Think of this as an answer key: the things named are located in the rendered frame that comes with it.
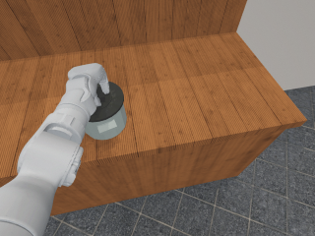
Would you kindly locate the robot left forearm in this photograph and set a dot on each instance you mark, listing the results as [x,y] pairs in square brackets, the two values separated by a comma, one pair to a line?
[71,115]

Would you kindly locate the knob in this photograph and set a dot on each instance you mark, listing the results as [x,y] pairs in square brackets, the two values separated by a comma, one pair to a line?
[100,94]

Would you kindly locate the robot left upper arm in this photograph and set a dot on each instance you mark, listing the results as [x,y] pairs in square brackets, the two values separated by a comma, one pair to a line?
[26,201]

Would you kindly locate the table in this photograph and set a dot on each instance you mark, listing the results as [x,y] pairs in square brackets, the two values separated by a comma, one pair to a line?
[200,105]

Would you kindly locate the robot left hand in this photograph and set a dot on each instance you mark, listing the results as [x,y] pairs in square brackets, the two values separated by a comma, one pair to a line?
[97,71]

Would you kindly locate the pot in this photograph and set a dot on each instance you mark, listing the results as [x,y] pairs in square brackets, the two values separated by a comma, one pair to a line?
[109,128]

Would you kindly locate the lid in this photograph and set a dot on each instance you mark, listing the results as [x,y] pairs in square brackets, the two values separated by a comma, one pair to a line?
[111,105]

